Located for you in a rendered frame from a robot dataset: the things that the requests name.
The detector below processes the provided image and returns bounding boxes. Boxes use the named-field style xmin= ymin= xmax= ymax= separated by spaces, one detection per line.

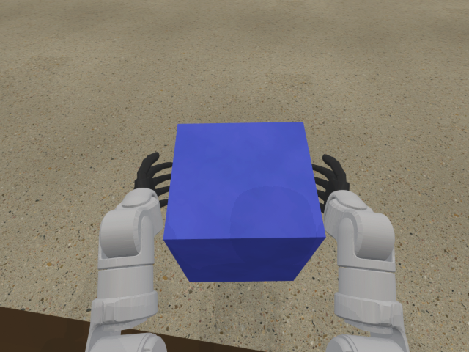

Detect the robot left upper arm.
xmin=90 ymin=333 xmax=167 ymax=352

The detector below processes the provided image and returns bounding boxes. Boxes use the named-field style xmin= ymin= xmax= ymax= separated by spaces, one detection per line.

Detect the robot right forearm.
xmin=324 ymin=190 xmax=410 ymax=352

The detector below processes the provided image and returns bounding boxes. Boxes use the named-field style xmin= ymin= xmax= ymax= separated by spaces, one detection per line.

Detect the robot right hand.
xmin=312 ymin=154 xmax=350 ymax=213

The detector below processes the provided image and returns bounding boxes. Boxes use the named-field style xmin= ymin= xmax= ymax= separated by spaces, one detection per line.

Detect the carton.
xmin=163 ymin=122 xmax=326 ymax=282

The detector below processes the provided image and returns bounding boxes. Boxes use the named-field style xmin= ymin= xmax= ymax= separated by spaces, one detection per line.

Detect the robot right upper arm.
xmin=326 ymin=334 xmax=404 ymax=352

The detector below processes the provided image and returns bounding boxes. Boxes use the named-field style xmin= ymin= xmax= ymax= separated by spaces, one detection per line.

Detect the robot left forearm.
xmin=85 ymin=188 xmax=163 ymax=352

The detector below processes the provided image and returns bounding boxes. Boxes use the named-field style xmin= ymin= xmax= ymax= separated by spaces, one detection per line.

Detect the robot left hand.
xmin=134 ymin=152 xmax=173 ymax=208

